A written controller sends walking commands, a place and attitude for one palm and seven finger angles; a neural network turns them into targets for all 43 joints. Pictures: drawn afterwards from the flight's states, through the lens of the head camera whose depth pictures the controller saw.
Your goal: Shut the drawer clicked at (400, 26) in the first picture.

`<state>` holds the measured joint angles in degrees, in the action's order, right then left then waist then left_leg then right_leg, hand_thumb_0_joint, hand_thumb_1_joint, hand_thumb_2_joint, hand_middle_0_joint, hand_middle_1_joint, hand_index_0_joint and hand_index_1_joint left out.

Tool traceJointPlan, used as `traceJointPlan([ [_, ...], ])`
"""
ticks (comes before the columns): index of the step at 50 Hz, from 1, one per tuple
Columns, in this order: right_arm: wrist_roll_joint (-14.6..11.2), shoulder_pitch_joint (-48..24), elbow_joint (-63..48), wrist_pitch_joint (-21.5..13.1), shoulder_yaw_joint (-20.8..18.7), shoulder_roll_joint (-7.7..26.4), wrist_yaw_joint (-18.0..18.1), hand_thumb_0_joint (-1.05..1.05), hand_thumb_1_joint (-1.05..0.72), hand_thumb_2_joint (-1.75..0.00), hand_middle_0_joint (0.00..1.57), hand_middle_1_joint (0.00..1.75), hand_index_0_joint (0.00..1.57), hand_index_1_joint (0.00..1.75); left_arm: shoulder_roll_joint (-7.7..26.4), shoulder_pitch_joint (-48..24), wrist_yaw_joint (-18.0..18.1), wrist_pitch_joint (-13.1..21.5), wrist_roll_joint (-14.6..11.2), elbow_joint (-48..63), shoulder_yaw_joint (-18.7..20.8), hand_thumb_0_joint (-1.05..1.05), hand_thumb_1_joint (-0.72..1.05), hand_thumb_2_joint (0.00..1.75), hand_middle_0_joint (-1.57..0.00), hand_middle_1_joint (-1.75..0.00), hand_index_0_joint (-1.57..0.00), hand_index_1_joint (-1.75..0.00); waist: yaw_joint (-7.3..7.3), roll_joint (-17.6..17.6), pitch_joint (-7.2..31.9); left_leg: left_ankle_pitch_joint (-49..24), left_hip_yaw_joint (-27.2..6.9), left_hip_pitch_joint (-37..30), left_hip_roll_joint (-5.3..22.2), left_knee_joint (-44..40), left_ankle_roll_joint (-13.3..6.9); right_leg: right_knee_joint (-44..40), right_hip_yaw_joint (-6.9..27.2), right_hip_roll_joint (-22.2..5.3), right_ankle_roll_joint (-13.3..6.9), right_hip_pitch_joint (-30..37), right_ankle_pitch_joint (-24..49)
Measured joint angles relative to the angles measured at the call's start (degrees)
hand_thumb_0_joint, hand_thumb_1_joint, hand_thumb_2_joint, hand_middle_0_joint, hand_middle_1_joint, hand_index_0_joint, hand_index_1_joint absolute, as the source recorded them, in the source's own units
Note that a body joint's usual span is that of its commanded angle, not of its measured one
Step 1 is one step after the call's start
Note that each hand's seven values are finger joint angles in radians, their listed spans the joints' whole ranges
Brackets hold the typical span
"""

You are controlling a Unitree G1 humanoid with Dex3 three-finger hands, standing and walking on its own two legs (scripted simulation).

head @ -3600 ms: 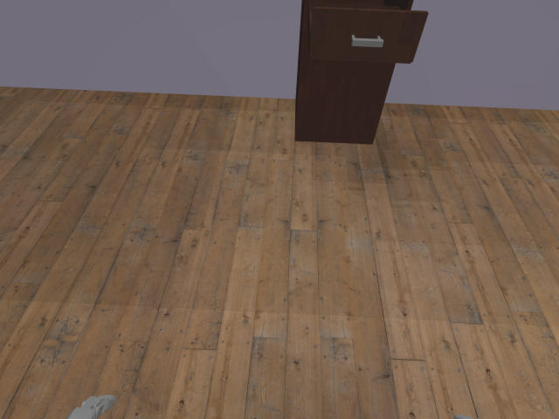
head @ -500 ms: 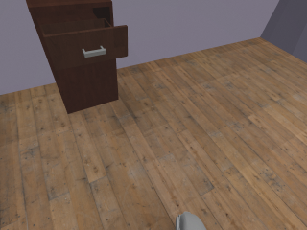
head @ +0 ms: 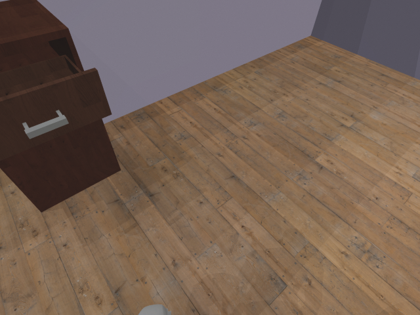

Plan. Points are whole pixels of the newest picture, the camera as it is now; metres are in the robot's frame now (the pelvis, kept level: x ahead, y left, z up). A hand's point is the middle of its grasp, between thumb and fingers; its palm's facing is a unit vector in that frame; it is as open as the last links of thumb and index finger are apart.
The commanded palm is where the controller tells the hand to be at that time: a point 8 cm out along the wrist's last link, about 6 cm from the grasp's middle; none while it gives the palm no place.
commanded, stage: walk to a spot facing it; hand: left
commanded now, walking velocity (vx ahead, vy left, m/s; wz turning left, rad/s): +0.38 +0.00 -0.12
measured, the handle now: (45, 122) +0.64 +0.52 -0.04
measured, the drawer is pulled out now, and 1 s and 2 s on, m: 0.29 0.29 0.29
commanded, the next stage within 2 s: turn to face it in 0.62 s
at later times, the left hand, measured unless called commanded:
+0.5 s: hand (107, 278) +0.24 +0.25 -0.17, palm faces -0.04 -0.99 -0.16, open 7.4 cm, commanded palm none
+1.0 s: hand (184, 188) +0.48 +0.09 -0.15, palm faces -0.27 -0.94 -0.20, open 7.4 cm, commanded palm none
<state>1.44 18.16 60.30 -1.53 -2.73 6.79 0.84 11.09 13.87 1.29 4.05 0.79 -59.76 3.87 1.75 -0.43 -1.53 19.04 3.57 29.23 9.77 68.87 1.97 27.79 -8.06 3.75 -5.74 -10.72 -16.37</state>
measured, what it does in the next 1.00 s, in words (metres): walks ahead: left foot, then right foot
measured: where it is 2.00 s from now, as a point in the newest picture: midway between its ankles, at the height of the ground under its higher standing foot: (214, 314)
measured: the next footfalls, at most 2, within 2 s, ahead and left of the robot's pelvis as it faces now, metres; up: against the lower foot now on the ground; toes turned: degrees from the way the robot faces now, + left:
left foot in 0.26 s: +0.27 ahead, +0.16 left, +0.00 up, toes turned +8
right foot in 0.78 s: +0.40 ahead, -0.12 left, +0.00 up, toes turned -27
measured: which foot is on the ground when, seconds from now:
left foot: up 0.00-0.24, down 0.26-0.80, up 0.82-1.00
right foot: down 0.00-0.28, up 0.30-0.76, down 0.78-1.00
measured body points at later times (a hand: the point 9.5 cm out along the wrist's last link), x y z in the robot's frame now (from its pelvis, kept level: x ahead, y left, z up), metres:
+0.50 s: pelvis +0.21 +0.07 +0.01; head +0.21 +0.09 +0.46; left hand +0.24 +0.30 -0.16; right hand +0.23 -0.18 -0.13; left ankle +0.23 +0.15 -0.73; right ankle +0.20 -0.08 -0.63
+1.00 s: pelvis +0.32 -0.03 +0.00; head +0.33 -0.06 +0.45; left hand +0.50 +0.14 -0.13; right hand +0.24 -0.24 -0.17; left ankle +0.30 +0.14 -0.65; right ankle +0.36 -0.10 -0.73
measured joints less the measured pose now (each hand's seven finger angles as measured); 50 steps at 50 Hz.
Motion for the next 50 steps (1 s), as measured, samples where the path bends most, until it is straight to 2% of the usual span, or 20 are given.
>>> traceJointPlan([
  [2, 0.24, -2.86, -1.4, 0.23, -0.81, 2.21, 0.3, 0.03, -0.94, -0.9, 0.2, 0.3, 0.2, 0.3, -0.18, 1.73, -0.16, -0.02, 0.2, -1.11, -0.33, -0.02, 0.93, 0.9, -0.2, -0.3, -0.2, -0.3, -0.18, -0.79, 0.57, -2.36, 0.08, 2.51, 0.61, -6.14, 0.56, -1.91, 0.65, -0.19, 0.54, 2.17, -0.37],
  [6, 0.12, -7.1, -3.35, -0.13, -1.16, 4.97, -1.04, 0.03, -0.95, -0.9, 0.2, 0.29, 0.2, 0.3, -0.81, 4.93, -0.63, 0.18, 0.23, -2.33, -0.9, -0.01, 0.92, 0.9, -0.2, -0.3, -0.2, -0.3, -1.86, -1.18, 0.61, -7.04, 0.97, 2.96, 0.54, -19.09, 0.87, -3.89, 2.07, -0.62, 1.91, 5.84, -2.14],
  [12, 0.2, -10.79, -4.49, -0.86, -0.17, 4.9, -2.05, 0.02, -0.93, -0.9, 0.2, 0.29, 0.19, 0.3, -1.35, 9.32, -0.93, -0.25, 0.24, -3.84, -1.33, 0.0, 0.91, 0.9, -0.2, -0.3, -0.2, -0.3, -4.73, 0.55, -0.61, -7.49, 3.98, -3.67, -2.99, -33.04, -0.54, -2.12, 3.49, -2.02, 4.6, 10.61, -8.1],
  [14, 0.68, -11.78, -4.81, -2.11, 0.24, 3.94, -1.78, 0.01, -0.92, -0.9, 0.2, 0.29, 0.19, 0.3, -1.33, 10.03, -1.05, -0.97, -0.16, -4.81, -1.15, 0.0, 0.91, 0.9, -0.2, -0.3, -0.2, -0.3, -4.94, 2.29, -1.75, -9.08, 5.65, -5.7, -4.33, -32.95, -3.17, 8.07, 4.7, -3.91, 4.64, 7.67, -10.64],
  [16, 0.68, -11.65, -5.36, -2.95, 0.85, 3.01, -1.48, 0.01, -0.92, -0.9, 0.2, 0.29, 0.2, 0.3, -1.47, 9.67, -1.25, -1.96, -0.35, -5.54, -1.18, 0.0, 0.91, 0.9, -0.2, -0.3, -0.2, -0.3, -4.9, 2.78, -2.72, -5.7, 7.38, -7.77, -4.18, -31.1, -4.54, 25.95, 6.71, -4.14, 3.95, 0.7, -11.61],
  [18, 0.48, -10.21, -5.19, -3.14, 1.17, 2.02, -1.03, 0.01, -0.91, -0.9, 0.2, 0.3, 0.2, 0.3, -1.46, 8.66, -1.55, -2.78, -0.14, -5.72, -0.88, 0.01, 0.91, 0.9, -0.2, -0.3, -0.2, -0.3, -4.35, 2.61, -2.76, -4.3, 8.59, -11.21, -4.22, -33.1, -4.54, 37.93, 6.7, -4.88, 3.8, -5.81, -9.02],
  [21, -0.43, -7.35, -4.43, -3.5, -0.04, 1.1, 0.4, -0.01, -0.94, -0.9, 0.2, 0.3, 0.2, 0.3, -1.17, 6.34, -1.91, -3.65, 0.38, -3.88, -0.04, 0.01, 0.91, 0.9, -0.2, -0.3, -0.2, -0.3, -3.95, 2.47, -2.56, -4.81, 10.4, -16.1, -4.64, -38.2, -4.28, 43.5, 6.47, -6.92, 4.5, -14.06, -3.43],
  [25, -0.3, -3.82, -2.8, -2.94, -0.48, 2.48, 0.62, -0.02, -0.96, -0.9, 0.2, 0.3, 0.2, 0.3, -0.79, 3.38, -2.19, -4.73, 0.77, -0.43, 1.17, 0.01, 0.91, 0.9, -0.2, -0.3, -0.2, -0.3, -3.88, 2.44, -1.49, -4.79, 12.98, -20.71, -5.1, -43.17, -4.08, 42.9, 6.38, -9.13, 6.02, -22.07, 3.12],
  [29, -0.36, -0.52, -1.2, -2.07, -0.29, 2.57, 0.47, -0.01, -0.94, -0.9, 0.2, 0.3, 0.2, 0.3, -0.4, 0.47, -2.6, -5.61, 0.78, 1.98, 1.85, 0.0, 0.91, 0.9, -0.2, -0.3, -0.2, -0.3, -3.4, 2.26, -1.16, -3.73, 15.37, -24.28, -5.1, -45.85, -3.17, 37.84, 5.25, -10.55, 7.71, -25.6, 7.03],
  [33, -0.08, 1.25, -0.54, -1.16, -0.24, 2.29, 0.15, 0.0, -0.92, -0.9, 0.2, 0.3, 0.2, 0.3, -0.24, -2.52, -2.82, -6.2, 0.54, 3.58, 1.72, 0.0, 0.91, 0.9, -0.2, -0.3, -0.2, -0.3, -1.83, 1.28, -2.55, -1.3, 17.78, -26.8, -3.91, -45.41, -1.5, 25.91, 2.76, -10.58, 8.13, -23.89, 6.51],
  [38, 0.14, 2.53, -0.44, 0.14, -0.6, 2.42, -0.19, 0.0, -0.91, -0.9, 0.2, 0.3, 0.2, 0.3, -0.1, -5.33, -2.73, -5.54, 0.54, 5.42, 1.15, 0.0, 0.91, 0.9, -0.2, -0.3, -0.2, -0.3, 0.25, -0.41, -4.52, 5.0, 20.84, -27.76, -0.64, -38.58, 1.77, 13.74, 0.39, -8.23, 6.39, -17.95, 4.68],
  [39, 0.05, 3.17, -0.32, 0.31, -0.55, 2.42, -0.25, 0.01, -0.91, -0.9, 0.2, 0.3, 0.2, 0.3, 0.11, -5.56, -2.63, -4.81, 0.67, 5.79, 0.84, 0.0, 0.91, 0.9, -0.2, -0.3, -0.2, -0.3, 0.57, -0.61, -4.49, 6.82, 20.7, -27.03, 0.38, -35.17, 2.31, 10.34, -0.02, -7.73, 5.96, -15.47, 6.91],
  [40, -0.2, 3.35, 0.0, 0.6, -0.46, 2.46, -0.36, 0.01, -0.91, -0.9, 0.2, 0.3, 0.2, 0.3, 0.17, -6.06, -2.33, -3.76, 0.88, 5.91, 0.63, 0.0, 0.91, 0.9, -0.2, -0.3, -0.2, -0.3, 0.53, -0.94, -4.49, 7.8, 18.98, -24.72, 1.6, -29.61, 1.88, 10.07, -0.35, -7.09, 3.22, -15.03, 6.1],
  [42, -0.84, 2.07, 0.41, 1.87, -0.25, 2.97, -0.2, 0.01, -0.91, -0.9, 0.2, 0.3, 0.2, 0.3, -0.48, -7.49, -1.61, -2.26, 0.38, 5.71, -0.22, 0.0, 0.91, 0.9, -0.2, -0.3, -0.2, -0.3, 0.92, -2.2, -5.5, 11.74, 10.03, -18.25, 1.08, -16.11, 1.08, 13.12, -1.02, -6.22, 0.51, -15.45, 2.78],
  [43, -0.99, 1.49, 0.45, 2.4, -0.18, 3.13, -0.02, 0.01, -0.91, -0.9, 0.2, 0.3, 0.2, 0.3, -0.96, -8.02, -1.29, -2.03, 0.21, 5.47, -0.73, 0.0, 0.91, 0.9, -0.2, -0.3, -0.2, -0.3, 1.2, -2.64, -5.65, 12.51, 6.36, -15.58, 0.11, -11.24, 0.83, 13.01, -1.49, -6.02, 0.08, -14.72, 1.95],
  [45, -0.95, 0.59, 0.5, 3.0, -0.03, 3.12, 0.14, 0.01, -0.91, -0.9, 0.2, 0.3, 0.2, 0.3, -2.0, -8.62, -0.78, -2.2, 0.08, 5.03, -1.56, 0.0, 0.91, 0.9, -0.2, -0.3, -0.2, -0.3, 1.45, -2.93, -5.03, 10.78, 1.8, -11.29, -1.55, -5.0, 0.57, 10.66, -2.4, -5.88, 0.61, -12.59, 2.13],
  [47, -0.81, -0.15, 0.35, 3.29, 0.08, 2.91, 0.13, 0.01, -0.91, -0.9, 0.2, 0.3, 0.2, 0.3, -3.1, -8.88, -0.4, -2.49, 0.01, 4.63, -2.16, 0.0, 0.91, 0.9, -0.2, -0.3, -0.2, -0.3, 1.54, -2.8, -3.92, 7.79, -0.21, -8.15, -2.43, -2.63, 0.64, 7.4, -3.4, -5.79, 0.47, -10.4, 3.05],
  [50, -0.64, -1.05, -0.42, 3.8, 0.11, 2.51, -0.04, 0.01, -0.91, -0.9, 0.2, 0.3, 0.2, 0.3, -4.56, -8.98, -0.24, -2.92, -0.07, 4.48, -2.81, 0.0, 0.9, 0.9, -0.2, -0.3, -0.2, -0.3, 1.67, -2.03, -2.34, 5.05, -0.76, -4.99, -3.17, -2.89, 1.23, 3.26, -5.23, -6.31, 0.17, -7.84, 4.34],
])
